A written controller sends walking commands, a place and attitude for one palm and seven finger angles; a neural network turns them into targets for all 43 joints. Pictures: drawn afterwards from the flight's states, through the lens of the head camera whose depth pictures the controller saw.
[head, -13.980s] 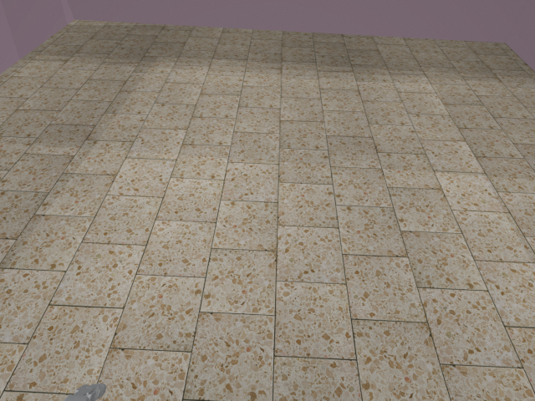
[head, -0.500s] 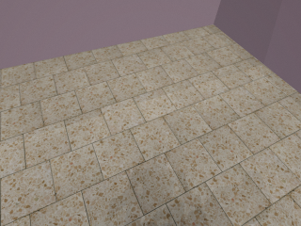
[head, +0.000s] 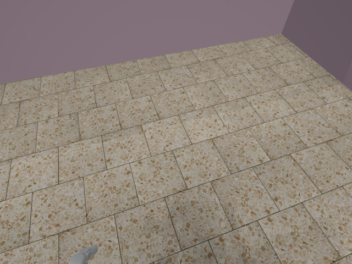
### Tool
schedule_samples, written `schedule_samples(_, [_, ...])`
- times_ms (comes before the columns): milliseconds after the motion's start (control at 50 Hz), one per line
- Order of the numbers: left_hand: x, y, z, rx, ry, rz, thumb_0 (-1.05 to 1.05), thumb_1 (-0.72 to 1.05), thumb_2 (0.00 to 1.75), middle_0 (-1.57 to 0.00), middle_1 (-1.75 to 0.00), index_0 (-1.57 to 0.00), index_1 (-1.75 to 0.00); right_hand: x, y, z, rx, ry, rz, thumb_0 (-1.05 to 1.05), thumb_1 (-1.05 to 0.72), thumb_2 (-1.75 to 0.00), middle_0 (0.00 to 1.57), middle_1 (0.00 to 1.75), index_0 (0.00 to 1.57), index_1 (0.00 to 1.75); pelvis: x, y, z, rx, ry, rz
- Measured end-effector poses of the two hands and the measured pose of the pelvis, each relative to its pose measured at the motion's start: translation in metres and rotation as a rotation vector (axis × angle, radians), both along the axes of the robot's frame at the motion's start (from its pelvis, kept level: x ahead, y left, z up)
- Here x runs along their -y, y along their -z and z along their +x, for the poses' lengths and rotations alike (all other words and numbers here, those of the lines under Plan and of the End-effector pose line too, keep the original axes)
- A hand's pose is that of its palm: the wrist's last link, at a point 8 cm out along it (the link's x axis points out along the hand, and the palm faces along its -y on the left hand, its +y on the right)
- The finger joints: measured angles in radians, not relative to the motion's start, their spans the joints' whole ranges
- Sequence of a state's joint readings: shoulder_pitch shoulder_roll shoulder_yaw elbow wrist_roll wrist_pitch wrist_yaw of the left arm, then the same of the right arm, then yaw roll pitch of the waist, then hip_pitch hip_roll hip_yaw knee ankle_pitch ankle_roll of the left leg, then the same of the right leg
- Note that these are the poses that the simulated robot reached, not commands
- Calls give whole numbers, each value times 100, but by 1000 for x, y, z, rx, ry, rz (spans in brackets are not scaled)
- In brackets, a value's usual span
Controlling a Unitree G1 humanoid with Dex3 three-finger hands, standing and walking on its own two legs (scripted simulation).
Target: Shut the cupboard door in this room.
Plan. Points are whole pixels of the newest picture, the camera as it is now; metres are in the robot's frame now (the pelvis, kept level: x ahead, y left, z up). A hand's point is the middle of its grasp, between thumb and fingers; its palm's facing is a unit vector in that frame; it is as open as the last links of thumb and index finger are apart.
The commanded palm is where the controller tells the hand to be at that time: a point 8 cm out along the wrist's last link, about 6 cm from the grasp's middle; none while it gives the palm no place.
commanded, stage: turn or walk to find it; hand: left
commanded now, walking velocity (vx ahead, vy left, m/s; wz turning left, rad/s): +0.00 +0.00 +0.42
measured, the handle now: out of the picture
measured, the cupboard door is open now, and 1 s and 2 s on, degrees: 84 84 84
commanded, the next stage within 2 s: none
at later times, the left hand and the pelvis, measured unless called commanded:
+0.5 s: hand out of the picture -0.06 +0.21 -0.18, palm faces +0.29 -0.92 -0.24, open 7.4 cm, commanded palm none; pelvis -0.02 +0.01 -0.01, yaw +14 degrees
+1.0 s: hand out of the picture -0.02 +0.20 -0.15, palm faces +0.42 -0.86 -0.28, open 7.4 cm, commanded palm none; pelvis -0.03 -0.02 -0.01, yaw +25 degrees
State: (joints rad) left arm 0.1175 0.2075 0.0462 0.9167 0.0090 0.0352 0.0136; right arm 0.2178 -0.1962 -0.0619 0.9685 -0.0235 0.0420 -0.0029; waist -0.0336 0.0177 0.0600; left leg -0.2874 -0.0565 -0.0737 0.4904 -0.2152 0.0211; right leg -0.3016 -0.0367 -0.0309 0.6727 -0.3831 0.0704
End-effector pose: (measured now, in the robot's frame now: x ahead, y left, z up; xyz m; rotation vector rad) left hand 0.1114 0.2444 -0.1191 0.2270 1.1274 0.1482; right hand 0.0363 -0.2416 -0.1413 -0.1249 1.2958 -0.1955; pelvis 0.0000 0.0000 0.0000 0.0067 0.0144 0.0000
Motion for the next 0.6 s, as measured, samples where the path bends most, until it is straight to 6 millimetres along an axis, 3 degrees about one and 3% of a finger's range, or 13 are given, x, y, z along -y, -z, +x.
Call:
schedule_samples(60, [14,-2,-8,29,-13,19,0,91,90,-20,-30,-20,-30,14,13,-10,-33,-5,19,0,-90,-90,20,30,20,30,13,6,-4,2,-30,3])
schedule_samples(120, [23,-8,-27,21,-49,20,0,91,90,-20,-30,-20,-30,25,13,-12,-65,-28,22,0,-90,-90,20,29,20,30,20,1,-6,12,-64,16])
schedule_samples(300, [29,-3,-96,-79,-187,3,0,91,90,-21,-30,-20,-30,34,6,9,-84,-130,2,0,-91,-90,20,29,19,29,24,-4,-9,25,-155,33])
schedule_samples(400, [15,7,-140,-144,-267,-16,0,91,90,-21,-30,-20,-30,16,1,44,-45,-223,-22,0,-91,-90,20,29,19,29,13,-1,-14,21,-201,30])
schedule_samples(520, [-17,35,-194,-225,-371,-45,0,91,90,-21,-30,-20,-30,-29,-7,96,95,-346,-58,0,-91,-90,20,29,19,29,-12,13,-22,20,-253,8])
schedule_samples(600, [-31,32,-207,-255,-404,-45,0,91,90,-20,-30,-20,-30,-52,-22,110,157,-393,-61,0,-91,-90,20,29,20,29,-20,6,-27,28,-270,-6])
